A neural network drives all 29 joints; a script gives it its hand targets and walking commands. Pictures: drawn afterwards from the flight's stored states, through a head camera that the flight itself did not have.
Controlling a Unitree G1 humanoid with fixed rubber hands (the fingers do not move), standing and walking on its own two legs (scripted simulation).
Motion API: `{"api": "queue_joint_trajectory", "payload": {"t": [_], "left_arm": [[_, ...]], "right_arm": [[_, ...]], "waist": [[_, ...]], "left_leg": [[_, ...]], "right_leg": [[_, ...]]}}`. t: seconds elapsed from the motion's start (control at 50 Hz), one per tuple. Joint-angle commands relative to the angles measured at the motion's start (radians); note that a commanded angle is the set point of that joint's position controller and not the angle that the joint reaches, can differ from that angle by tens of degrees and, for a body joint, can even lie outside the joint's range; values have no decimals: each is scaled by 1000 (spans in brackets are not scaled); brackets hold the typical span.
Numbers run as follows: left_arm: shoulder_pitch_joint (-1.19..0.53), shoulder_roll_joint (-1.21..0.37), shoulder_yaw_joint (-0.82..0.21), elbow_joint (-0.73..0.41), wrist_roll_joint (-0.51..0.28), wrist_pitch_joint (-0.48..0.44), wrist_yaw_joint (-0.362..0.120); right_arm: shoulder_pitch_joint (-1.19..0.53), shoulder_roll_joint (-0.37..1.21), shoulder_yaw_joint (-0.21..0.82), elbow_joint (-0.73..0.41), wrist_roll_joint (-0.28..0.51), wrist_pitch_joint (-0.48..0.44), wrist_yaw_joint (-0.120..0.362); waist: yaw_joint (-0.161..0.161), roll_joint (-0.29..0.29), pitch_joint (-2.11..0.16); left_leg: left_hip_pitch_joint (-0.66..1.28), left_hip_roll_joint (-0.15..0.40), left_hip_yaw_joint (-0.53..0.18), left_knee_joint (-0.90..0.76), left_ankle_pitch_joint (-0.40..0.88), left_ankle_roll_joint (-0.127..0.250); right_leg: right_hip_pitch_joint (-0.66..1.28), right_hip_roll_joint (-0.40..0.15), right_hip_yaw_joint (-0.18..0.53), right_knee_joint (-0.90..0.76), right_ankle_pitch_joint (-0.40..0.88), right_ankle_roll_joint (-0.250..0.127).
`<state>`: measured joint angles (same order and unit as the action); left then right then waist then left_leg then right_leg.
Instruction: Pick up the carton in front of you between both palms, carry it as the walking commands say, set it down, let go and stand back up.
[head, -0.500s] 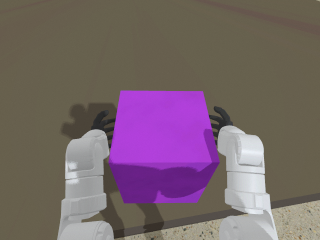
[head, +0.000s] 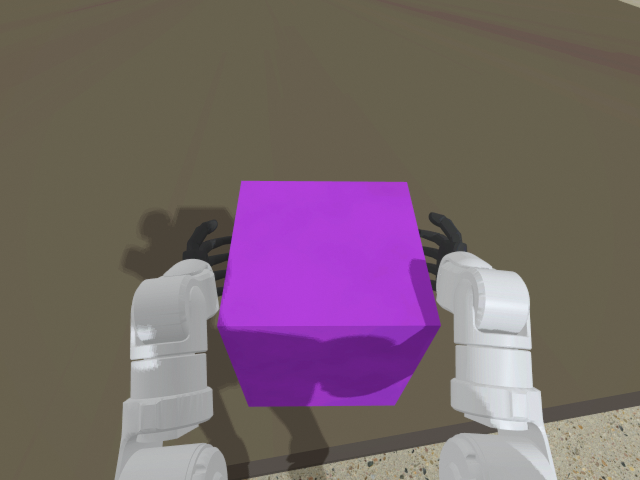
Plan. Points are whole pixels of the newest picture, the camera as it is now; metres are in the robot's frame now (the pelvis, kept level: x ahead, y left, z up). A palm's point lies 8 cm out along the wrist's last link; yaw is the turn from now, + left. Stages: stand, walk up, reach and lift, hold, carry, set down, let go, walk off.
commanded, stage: carry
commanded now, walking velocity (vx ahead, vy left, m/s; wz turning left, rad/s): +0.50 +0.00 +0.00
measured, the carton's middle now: (323, 300) +0.33 +0.00 +0.06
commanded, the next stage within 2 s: none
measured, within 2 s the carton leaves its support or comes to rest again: neither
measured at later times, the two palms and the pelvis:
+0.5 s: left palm (233, 171) +0.50 +0.13 +0.15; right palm (435, 169) +0.50 -0.17 +0.15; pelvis +0.15 -0.01 -0.01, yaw +1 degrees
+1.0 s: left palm (251, 76) +0.80 +0.13 +0.18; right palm (402, 80) +0.78 -0.17 +0.17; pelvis +0.44 +0.01 +0.03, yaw +0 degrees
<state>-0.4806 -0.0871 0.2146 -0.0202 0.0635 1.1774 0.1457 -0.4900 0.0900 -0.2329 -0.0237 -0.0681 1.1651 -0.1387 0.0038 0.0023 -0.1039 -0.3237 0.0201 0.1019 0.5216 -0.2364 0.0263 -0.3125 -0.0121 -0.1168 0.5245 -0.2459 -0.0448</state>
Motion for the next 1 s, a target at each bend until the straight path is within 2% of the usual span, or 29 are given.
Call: {"api": "queue_joint_trajectory", "payload": {"t": [0.0, 0.06, 0.12, 0.14, 0.18, 0.2, 0.22, 0.26, 0.4, 0.42, 0.46, 0.48, 0.5, 0.52, 0.54, 0.56, 0.58, 0.6, 0.62, 0.66, 0.74, 0.78, 0.84, 0.88, 0.9, 0.92, 0.94, 0.96, 0.98], "left_arm": [[-739, -826, -627, -145, -314, -22, -95], [-769, -777, -623, -170, -333, -4, -75], [-751, -727, -602, -158, -326, 25, -53], [-743, -714, -598, -163, -324, 35, -46], [-765, -704, -569, -129, -315, 59, -41], [-777, -699, -557, -114, -314, 66, -39], [-784, -701, -544, -92, -311, 72, -38], [-748, -722, -517, -58, -292, 76, -38], [-794, -773, -514, -95, -244, 62, -38], [-784, -765, -513, -96, -238, 63, -38], [-752, -747, -506, -90, -228, 65, -40], [-741, -744, -511, -90, -231, 66, -44], [-725, -748, -519, -84, -241, 68, -52], [-746, -754, -532, -75, -255, 69, -59], [-726, -747, -526, -49, -273, 75, -63], [-789, -765, -559, -90, -298, 69, -69], [-845, -827, -595, -155, -342, 55, -81], [-916, -886, -625, -216, -381, 43, -97], [-968, -930, -654, -257, -416, 31, -112], [-1006, -963, -697, -292, -464, 10, -134], [-904, -865, -697, -312, -478, -6, -134], [-868, -810, -693, -305, -472, 4, -126], [-818, -767, -658, -271, -449, 24, -119], [-784, -749, -624, -248, -418, 42, -116], [-770, -750, -612, -244, -390, 46, -113], [-763, -745, -600, -242, -358, 48, -112], [-779, -741, -591, -249, -333, 46, -108], [-730, -762, -574, -257, -298, 38, -106], [-738, -711, -553, -257, -273, 39, -100]], "right_arm": [[-691, 843, 638, -95, 309, -1, 92], [-710, 795, 633, -116, 326, 16, 75], [-691, 735, 593, -95, 323, 44, 56], [-669, 710, 575, -81, 316, 54, 50], [-649, 676, 538, -31, 296, 72, 42], [-663, 667, 528, -27, 294, 77, 41], [-678, 674, 526, -32, 296, 82, 42], [-728, 714, 553, -77, 324, 83, 49], [-874, 840, 629, -147, 417, 64, 87], [-866, 840, 630, -138, 414, 66, 89], [-828, 831, 626, -114, 404, 72, 91], [-806, 828, 621, -102, 394, 75, 89], [-796, 813, 608, -89, 373, 77, 86], [-774, 820, 592, -73, 342, 84, 84], [-737, 791, 567, -16, 316, 93, 76], [-725, 793, 538, -9, 292, 91, 69], [-741, 817, 538, -51, 278, 87, 70], [-790, 857, 545, -84, 277, 78, 72], [-814, 879, 555, -106, 271, 66, 72], [-812, 883, 579, -133, 253, 39, 67], [-736, 804, 602, -187, 221, 19, 40], [-697, 739, 594, -189, 206, 24, 27], [-681, 722, 611, -179, 213, 44, 24], [-669, 735, 637, -162, 246, 59, 33], [-687, 753, 656, -175, 272, 62, 41], [-725, 778, 684, -209, 305, 61, 51], [-760, 812, 702, -225, 331, 57, 63], [-774, 820, 717, -237, 363, 49, 73], [-761, 880, 747, -212, 405, 43, 87]], "waist": [[11, -60, -233], [26, -124, -216], [7, -83, -251], [-7, -11, -255], [-61, 218, -221], [-79, 233, -179], [-97, 183, -183], [-98, 88, -238], [-67, 162, -259], [-51, 162, -261], [51, 151, -344], [107, 66, -397], [132, -16, -426], [95, -242, -399], [79, -222, -412], [103, -204, -460], [104, -150, -433], [95, -76, -361], [74, -57, -335], [69, -76, -325], [95, -88, -293], [74, -45, -208], [43, -85, -181], [-19, -208, -290], [-62, -277, -381], [-138, -310, -468], [-213, -200, -548], [-156, 177, -624], [-148, 330, -678]], "left_leg": [[10, 56, -81, -30, -316, 30], [-87, -7, 20, 106, -194, 23], [71, -1, 7, -16, -147, 46], [150, 45, -77, -71, -175, 65], [335, 275, -466, -208, -208, 171], [428, 328, -547, -200, -63, 231], [483, 349, -575, -177, 96, 264], [531, 340, -511, -155, 156, 252], [338, 220, -212, -132, 293, 176], [285, 204, -167, -98, 392, 156], [210, 171, -59, 96, 789, 111], [153, 133, 12, 292, 778, 72], [-34, 78, 18, 511, 517, 25], [-328, -8, -31, 752, -203, -19], [-498, -57, -57, 961, -282, -5], [-595, -34, -99, 1121, -274, 0], [-687, -6, -103, 1207, -241, 11], [-724, 23, -108, 1248, -220, 19], [-718, 35, -105, 1247, -190, 26], [-791, 28, -77, 1385, -196, 57], [-1115, 46, -110, 1639, -323, 94], [-1061, 69, -33, 1379, -307, 81], [-642, 41, 102, 961, -231, 86], [-335, -60, 192, 717, -150, 132], [-221, -102, 197, 652, -169, 132], [-93, -123, 146, 506, -186, 118], [121, -136, 17, 282, -150, 118], [388, 181, -662, 6, -26, 269], [463, 283, -988, -101, 308, 389]], "right_leg": [[52, -150, 221, -202, -420, -45], [127, -239, 324, -262, -452, -108], [58, -200, 227, -169, -328, -100], [-14, -151, 155, -76, -285, -67], [-315, -7, -3, 269, -243, 3], [-481, 3, 17, 342, -305, 3], [-568, -10, 49, 437, -336, 0], [-616, -38, 74, 513, -308, 3], [-390, -17, 13, 387, -45, -1], [-296, 2, -7, 300, -10, -12], [-2, 82, -88, 144, 91, -34], [196, 110, -137, -4, 177, -26], [439, 49, -32, -61, 233, -32], [621, -247, 373, -43, 563, -95], [695, -356, 593, -62, 779, -211], [729, -400, 658, -73, 656, -307], [657, -393, 707, -124, 355, -325], [563, -351, 652, -148, 253, -290], [500, -312, 567, -150, 171, -237], [481, -283, 483, -159, 70, -208], [613, -304, 470, -159, 43, -217], [502, -239, 366, -254, -65, -177], [291, -189, 144, -397, 527, -185], [302, -168, 11, -238, 1364, -138], [371, -201, 3, -79, 1637, -115], [417, -216, 9, 136, 1742, -91], [336, -164, 33, 438, 1470, -53], [-68, 48, 109, 856, 375, 21], [-241, 180, 277, 1251, -21, 16]]}}
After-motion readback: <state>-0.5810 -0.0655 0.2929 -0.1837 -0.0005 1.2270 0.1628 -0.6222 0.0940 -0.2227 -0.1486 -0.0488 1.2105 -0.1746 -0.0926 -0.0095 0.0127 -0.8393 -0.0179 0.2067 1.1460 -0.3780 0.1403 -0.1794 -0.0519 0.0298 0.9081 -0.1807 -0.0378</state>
